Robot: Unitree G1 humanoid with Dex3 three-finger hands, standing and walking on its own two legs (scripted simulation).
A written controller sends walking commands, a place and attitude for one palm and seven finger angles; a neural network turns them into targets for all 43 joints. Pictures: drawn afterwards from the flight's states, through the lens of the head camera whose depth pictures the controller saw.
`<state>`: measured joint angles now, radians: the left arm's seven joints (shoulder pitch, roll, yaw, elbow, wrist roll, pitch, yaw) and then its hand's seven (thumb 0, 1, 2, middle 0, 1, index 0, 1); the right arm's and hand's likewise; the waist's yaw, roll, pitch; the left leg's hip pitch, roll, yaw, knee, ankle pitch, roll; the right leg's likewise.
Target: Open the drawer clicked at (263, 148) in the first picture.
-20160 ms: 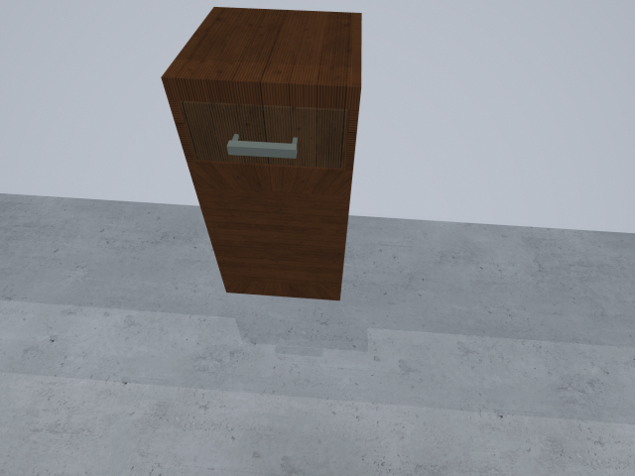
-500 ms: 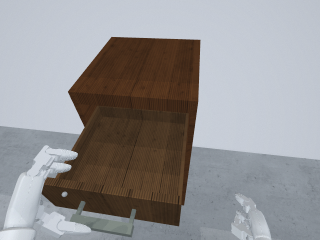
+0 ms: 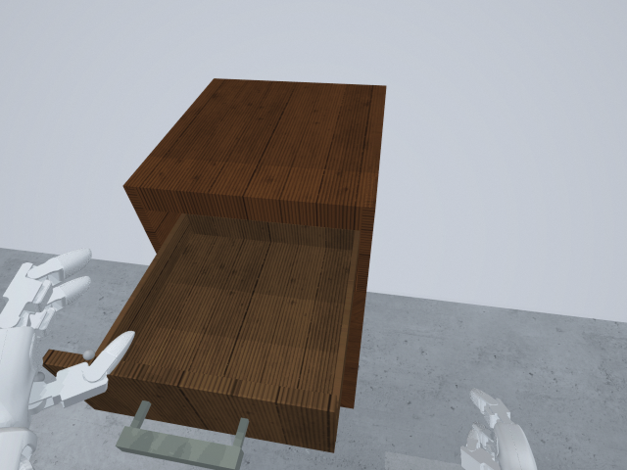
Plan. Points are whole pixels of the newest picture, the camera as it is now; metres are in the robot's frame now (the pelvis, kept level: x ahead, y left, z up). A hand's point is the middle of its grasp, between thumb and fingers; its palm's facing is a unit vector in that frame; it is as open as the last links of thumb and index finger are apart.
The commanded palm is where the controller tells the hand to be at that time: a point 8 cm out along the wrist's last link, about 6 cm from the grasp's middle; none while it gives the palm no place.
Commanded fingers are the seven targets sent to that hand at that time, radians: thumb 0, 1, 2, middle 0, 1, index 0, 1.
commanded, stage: draw the hand back to the body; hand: left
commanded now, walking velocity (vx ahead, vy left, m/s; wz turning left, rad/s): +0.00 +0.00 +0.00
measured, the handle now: (186, 432) +0.18 +0.20 -0.06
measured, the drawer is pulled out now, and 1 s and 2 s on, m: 0.30 0.30 0.30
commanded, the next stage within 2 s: step back with the hand held close in 0.36 s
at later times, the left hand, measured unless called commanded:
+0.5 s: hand (109, 355) +0.18 +0.21 +0.16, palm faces +0.38 -0.83 -0.41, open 7.4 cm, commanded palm +0.13 +0.26 +0.17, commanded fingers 0.00 0.90 0.90 -0.20 -0.30 -0.20 -0.30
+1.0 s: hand (60, 380) +0.15 +0.25 +0.15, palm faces +0.29 -0.80 -0.52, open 7.4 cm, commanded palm +0.09 +0.29 +0.17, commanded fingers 0.00 0.90 0.90 -0.20 -0.30 -0.20 -0.30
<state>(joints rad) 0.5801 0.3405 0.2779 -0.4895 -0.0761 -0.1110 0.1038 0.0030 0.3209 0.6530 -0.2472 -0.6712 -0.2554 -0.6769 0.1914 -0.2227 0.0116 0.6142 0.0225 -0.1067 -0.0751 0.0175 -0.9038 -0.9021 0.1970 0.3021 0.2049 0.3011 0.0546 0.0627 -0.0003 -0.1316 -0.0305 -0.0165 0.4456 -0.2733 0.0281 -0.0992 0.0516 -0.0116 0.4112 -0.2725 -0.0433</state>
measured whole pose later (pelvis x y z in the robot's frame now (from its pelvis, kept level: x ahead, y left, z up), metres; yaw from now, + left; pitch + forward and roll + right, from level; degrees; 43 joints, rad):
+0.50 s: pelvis +0.00 -0.02 +0.00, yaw +0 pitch -3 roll +0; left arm 0.56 0.33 0.28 -0.45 -0.08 -0.12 0.10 0.02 0.88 0.90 -0.21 -0.31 -0.22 -0.31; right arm 0.19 -0.22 0.01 0.61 0.02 -0.09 -0.07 0.02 -0.90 -0.90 0.20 0.30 0.20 0.30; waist 0.05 0.08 0.00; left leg -0.12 0.00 -0.03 0.43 -0.26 0.00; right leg -0.09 0.08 -0.02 0.39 -0.26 -0.07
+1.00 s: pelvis -0.05 +0.01 -0.01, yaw -1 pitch +2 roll +0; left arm 0.67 0.44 0.40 -0.61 -0.05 -0.20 0.14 0.02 0.89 0.90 -0.21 -0.30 -0.22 -0.31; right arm 0.17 -0.20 -0.02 0.53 0.02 -0.02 -0.06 0.02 -0.91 -0.90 0.20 0.30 0.20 0.30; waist -0.01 -0.01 0.02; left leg -0.34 -0.04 0.01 0.52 -0.23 0.05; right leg -0.33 0.03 0.00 0.53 -0.24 -0.02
